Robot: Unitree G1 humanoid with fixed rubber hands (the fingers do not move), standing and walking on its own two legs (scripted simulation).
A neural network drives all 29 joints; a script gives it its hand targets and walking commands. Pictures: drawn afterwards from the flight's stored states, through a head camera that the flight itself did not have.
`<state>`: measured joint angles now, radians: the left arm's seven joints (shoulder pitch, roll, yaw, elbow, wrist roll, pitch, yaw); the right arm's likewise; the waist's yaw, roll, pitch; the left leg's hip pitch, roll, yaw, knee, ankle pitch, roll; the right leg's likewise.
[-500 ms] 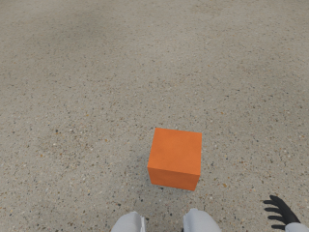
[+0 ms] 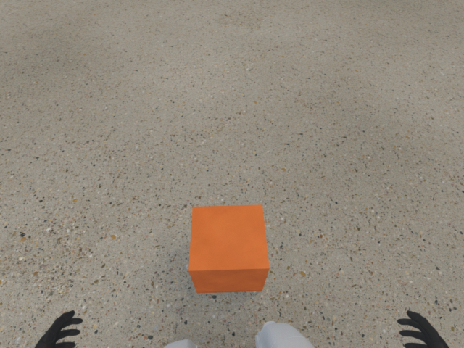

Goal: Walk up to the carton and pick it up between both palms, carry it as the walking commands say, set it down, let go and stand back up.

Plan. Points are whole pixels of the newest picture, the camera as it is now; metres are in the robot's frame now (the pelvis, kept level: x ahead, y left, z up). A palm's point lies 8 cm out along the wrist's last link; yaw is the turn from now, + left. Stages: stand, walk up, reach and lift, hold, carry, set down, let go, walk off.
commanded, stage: walk up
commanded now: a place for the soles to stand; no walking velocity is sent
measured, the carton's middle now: (228, 250) +0.51 +0.00 -0.59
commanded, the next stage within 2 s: none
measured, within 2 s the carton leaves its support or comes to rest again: neither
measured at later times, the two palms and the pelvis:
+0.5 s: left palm out of the picture +0.11 +0.31 -0.08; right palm out of the picture +0.09 -0.33 -0.09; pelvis -0.01 +0.00 +0.01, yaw -3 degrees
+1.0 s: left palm out of the picture +0.08 +0.40 -0.06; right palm out of the picture +0.09 -0.29 -0.09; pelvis +0.00 +0.04 +0.01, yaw -4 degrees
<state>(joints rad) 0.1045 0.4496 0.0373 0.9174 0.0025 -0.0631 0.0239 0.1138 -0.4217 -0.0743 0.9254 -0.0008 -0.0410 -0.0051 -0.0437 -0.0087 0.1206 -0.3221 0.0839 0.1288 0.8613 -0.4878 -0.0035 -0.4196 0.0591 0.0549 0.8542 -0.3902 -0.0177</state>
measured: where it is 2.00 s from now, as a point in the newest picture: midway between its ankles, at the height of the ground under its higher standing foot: outside the picture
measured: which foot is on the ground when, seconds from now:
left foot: down 0.00-0.74, up 0.76-0.92, down 0.94-1.00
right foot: down 0.00-1.00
